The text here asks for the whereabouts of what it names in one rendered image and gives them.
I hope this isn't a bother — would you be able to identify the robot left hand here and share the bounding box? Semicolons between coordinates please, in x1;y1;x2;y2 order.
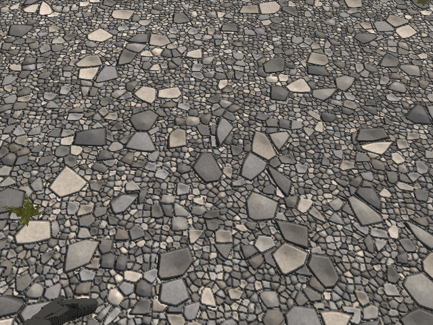
22;297;98;325

